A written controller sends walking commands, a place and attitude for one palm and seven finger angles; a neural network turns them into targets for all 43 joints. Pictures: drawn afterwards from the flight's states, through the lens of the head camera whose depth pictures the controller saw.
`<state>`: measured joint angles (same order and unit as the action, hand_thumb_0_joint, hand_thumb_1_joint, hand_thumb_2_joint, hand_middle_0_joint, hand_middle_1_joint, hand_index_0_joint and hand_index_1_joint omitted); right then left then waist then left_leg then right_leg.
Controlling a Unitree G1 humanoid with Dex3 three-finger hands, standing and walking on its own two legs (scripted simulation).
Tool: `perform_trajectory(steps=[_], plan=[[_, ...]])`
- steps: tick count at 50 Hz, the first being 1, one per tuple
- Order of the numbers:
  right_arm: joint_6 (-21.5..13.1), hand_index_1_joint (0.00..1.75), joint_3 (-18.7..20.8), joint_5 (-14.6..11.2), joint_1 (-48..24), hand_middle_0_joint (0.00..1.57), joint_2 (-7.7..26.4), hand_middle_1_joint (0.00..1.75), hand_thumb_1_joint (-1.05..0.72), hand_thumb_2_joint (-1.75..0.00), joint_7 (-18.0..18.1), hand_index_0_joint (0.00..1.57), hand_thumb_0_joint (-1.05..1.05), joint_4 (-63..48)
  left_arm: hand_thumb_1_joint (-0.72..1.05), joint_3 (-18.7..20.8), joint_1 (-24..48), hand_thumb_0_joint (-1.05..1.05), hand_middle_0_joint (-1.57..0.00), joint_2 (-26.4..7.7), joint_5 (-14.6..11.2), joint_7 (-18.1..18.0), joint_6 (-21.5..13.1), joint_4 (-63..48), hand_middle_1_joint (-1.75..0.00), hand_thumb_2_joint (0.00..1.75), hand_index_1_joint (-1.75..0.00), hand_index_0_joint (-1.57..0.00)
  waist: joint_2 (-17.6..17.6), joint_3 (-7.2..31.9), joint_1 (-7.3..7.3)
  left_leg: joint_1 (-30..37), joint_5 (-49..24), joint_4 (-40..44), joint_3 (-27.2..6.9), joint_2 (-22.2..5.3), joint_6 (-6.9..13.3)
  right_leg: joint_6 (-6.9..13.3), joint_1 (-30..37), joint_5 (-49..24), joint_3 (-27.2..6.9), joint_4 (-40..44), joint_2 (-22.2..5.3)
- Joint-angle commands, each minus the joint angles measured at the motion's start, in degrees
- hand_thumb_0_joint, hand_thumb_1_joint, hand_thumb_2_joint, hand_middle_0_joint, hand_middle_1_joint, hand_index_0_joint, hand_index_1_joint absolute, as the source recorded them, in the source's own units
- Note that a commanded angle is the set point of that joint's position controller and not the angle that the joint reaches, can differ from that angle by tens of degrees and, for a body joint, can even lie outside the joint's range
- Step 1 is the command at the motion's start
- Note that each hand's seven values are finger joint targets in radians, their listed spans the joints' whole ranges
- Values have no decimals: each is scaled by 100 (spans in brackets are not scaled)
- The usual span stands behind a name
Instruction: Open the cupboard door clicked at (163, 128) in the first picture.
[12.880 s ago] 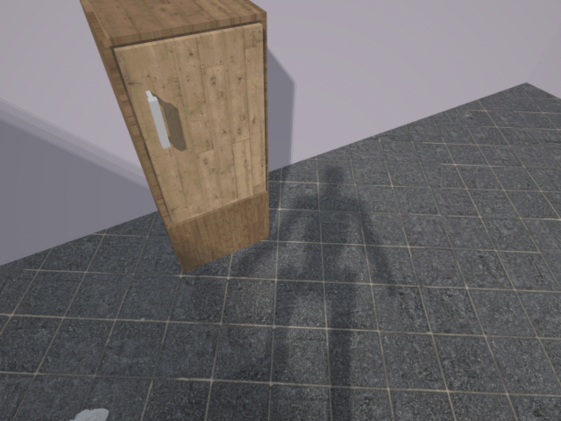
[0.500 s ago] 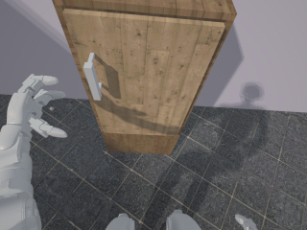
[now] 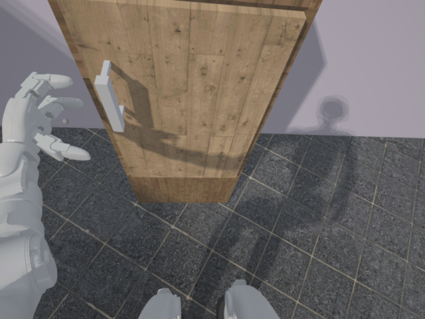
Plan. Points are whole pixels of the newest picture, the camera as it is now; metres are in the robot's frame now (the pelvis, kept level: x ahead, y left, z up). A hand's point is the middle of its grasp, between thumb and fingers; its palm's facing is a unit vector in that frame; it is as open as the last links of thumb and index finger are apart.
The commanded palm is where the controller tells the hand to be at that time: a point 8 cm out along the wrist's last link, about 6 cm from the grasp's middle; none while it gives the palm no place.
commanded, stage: move the hooked fingers beside the handle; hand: left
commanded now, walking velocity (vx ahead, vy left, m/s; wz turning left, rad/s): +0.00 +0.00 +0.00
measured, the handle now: (113, 98) +0.51 +0.18 +0.05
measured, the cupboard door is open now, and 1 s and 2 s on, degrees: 0 0 0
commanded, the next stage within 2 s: slide the fingers in behind the handle in 0.86 s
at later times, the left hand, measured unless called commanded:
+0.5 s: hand (69, 119) +0.46 +0.24 +0.06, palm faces +0.00 -1.00 -0.01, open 13.9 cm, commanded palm +0.44 +0.29 +0.05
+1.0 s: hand (68, 121) +0.46 +0.24 +0.05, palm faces -0.01 -1.00 +0.00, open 13.9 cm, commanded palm +0.44 +0.28 +0.05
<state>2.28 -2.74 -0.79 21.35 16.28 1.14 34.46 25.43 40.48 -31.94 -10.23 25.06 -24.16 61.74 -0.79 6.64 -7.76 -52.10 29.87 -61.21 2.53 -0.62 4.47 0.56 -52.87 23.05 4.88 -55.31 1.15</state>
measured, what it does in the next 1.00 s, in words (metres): stands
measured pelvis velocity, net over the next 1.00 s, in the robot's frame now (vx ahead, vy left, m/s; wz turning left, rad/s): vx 0.00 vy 0.00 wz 0.00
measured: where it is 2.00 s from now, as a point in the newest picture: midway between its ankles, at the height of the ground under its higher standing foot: outside the picture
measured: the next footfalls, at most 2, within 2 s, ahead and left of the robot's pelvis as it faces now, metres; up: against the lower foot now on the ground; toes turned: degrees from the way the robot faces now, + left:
none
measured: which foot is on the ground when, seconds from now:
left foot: down 0.00-1.00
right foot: down 0.00-1.00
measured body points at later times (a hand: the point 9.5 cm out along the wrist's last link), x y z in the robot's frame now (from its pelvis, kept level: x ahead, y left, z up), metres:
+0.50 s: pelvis +0.01 +0.00 +0.00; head +0.13 +0.03 +0.43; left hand +0.46 +0.30 +0.06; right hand +0.04 -0.27 -0.10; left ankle -0.01 +0.06 -0.67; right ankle +0.03 -0.12 -0.67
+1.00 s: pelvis +0.00 +0.00 +0.00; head +0.12 +0.04 +0.43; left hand +0.45 +0.30 +0.06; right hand +0.05 -0.27 -0.10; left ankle -0.01 +0.06 -0.67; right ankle +0.03 -0.12 -0.67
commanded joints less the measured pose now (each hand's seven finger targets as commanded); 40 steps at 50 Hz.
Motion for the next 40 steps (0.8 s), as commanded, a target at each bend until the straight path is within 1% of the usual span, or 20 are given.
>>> perform_trajectory(steps=[1,2,5,7,8,9,11,13,17,18,22,24,25,27,28,29,34,36,38,40], plan=[[-23,30,434,26,751,20,1093,30,-90,-90,90,20,0,-322,-50,223,2248,0,-30,-1647,-93,-6,-418,-1083,-120,30,-120,-30,-863,2517,11,1967,-3237,775,-816,-170,-455,131,836,-1376,-238,310,132],[4,30,428,22,778,20,1089,30,-90,-90,89,20,0,-277,-50,130,2414,0,-30,-1596,-51,-8,-393,-1005,-120,30,-120,-30,-816,2480,-70,1962,-3188,763,-814,-185,-452,107,760,-1360,-246,325,135],[29,30,434,19,773,20,1092,30,-90,-90,78,20,0,-314,-50,80,2315,0,-30,-1503,-53,-28,-353,-928,-120,30,-120,-30,-812,2385,-48,1833,-2942,794,-788,-163,-419,108,783,-1292,-255,357,124],[64,30,449,39,829,20,1109,30,-90,-90,62,20,0,-359,-50,344,2034,0,-30,-1766,-35,-49,-356,-998,-120,30,-120,-30,-838,2693,80,1983,-3357,768,-779,-172,-438,115,959,-1503,-260,324,134],[77,30,445,32,819,20,1094,30,-90,-90,57,20,0,-365,-50,300,2093,0,-30,-1722,-58,-52,-338,-982,-120,30,-120,-30,-665,2666,14,1849,-3217,745,-750,-160,-400,89,1030,-1542,-275,334,135],[79,30,445,29,803,20,1086,30,-90,-90,59,20,0,-392,-50,418,2026,0,-30,-1847,-54,-59,-324,-960,-120,30,-120,-30,-574,2574,62,1619,-3058,761,-695,-137,-359,89,1211,-1598,-299,342,135],[96,30,434,25,795,20,1076,30,-90,-90,70,20,0,-444,-50,435,2008,0,-30,-1904,-34,-61,-349,-1068,-120,30,-120,-30,-685,2563,82,1577,-3103,776,-685,-131,-349,108,1257,-1654,-311,318,137],[110,30,432,27,779,20,1066,30,-90,-90,62,20,0,-420,-50,351,2144,0,-30,-1820,-20,-70,-391,-1168,-120,30,-120,-30,-898,2538,39,1774,-3080,777,-696,-158,-382,99,1034,-1520,-300,342,135],[109,30,452,22,804,20,1071,30,-90,-90,67,20,0,-400,-50,386,2132,0,-30,-1834,-66,-65,-460,-1308,-120,30,-120,-30,-869,2705,23,1959,-3269,767,-710,-176,-390,96,1092,-1610,-300,354,155],[112,30,440,13,765,20,1044,30,-90,-90,67,20,0,-384,-50,231,2224,0,-30,-1665,-84,-43,-472,-1380,-120,30,-120,-30,-964,2639,-11,2020,-3291,777,-720,-175,-409,91,1020,-1586,-286,371,149],[129,30,441,5,767,20,1049,30,-90,-90,68,20,0,-357,-50,96,2074,0,-30,-1458,-103,-11,-380,-1197,-120,30,-120,-30,-844,2498,-30,2019,-3243,793,-735,-184,-397,92,917,-1511,-265,399,157],[132,30,443,1,746,20,1067,30,-90,-90,74,20,0,-347,-50,203,2024,0,-30,-1572,-103,-36,-331,-1009,-120,30,-120,-30,-642,2296,-19,1749,-2931,806,-714,-157,-366,95,972,-1434,-268,416,149],[131,30,429,-5,725,20,1056,30,-90,-90,83,20,0,-358,-50,90,2132,0,-30,-1473,-99,-32,-332,-1035,-120,30,-120,-30,-609,2297,-82,1693,-2855,812,-705,-150,-348,89,986,-1441,-270,410,139],[118,30,433,10,743,20,1073,30,-90,-90,87,20,0,-383,-50,315,2091,0,-30,-1756,-75,-48,-380,-1122,-120,30,-120,-30,-782,2523,35,1768,-3030,783,-686,-137,-363,110,1111,-1558,-302,363,139],[114,30,427,9,720,20,1045,30,-90,-90,86,20,0,-375,-50,223,2188,0,-30,-1678,-73,-41,-406,-1228,-120,30,-120,-30,-848,2561,-3,1855,-3158,759,-706,-142,-382,105,1069,-1609,-300,346,136],[111,30,430,18,716,20,1031,30,-90,-90,77,20,0,-391,-50,274,2104,0,-30,-1687,-76,-47,-431,-1283,-120,30,-120,-30,-945,2624,67,1906,-3292,747,-695,-139,-397,109,1114,-1661,-305,344,130],[123,30,427,2,682,20,1037,30,-90,-90,69,20,0,-374,-50,106,2156,0,-30,-1472,-116,-18,-399,-1136,-120,30,-120,-30,-780,2408,-49,1908,-3187,746,-731,-173,-404,94,894,-1524,-258,362,147],[124,30,435,0,693,20,1082,30,-90,-90,88,20,0,-406,-50,272,2073,0,-30,-1689,-112,-12,-390,-1122,-120,30,-120,-30,-749,2448,8,1833,-3219,737,-741,-158,-396,117,973,-1543,-261,328,148],[119,30,436,9,687,20,1032,30,-90,-90,67,20,0,-401,-50,184,2131,0,-30,-1569,-108,-4,-416,-1297,-120,30,-120,-30,-1013,2656,36,2075,-3374,723,-737,-162,-439,104,936,-1575,-276,339,143],[120,30,437,-1,666,20,1036,30,-90,-90,65,20,0,-409,-50,165,1980,0,-30,-1520,-128,-7,-410,-1272,-120,30,-120,-30,-867,2590,43,2042,-3377,751,-760,-173,-447,106,954,-1554,-247,346,149]])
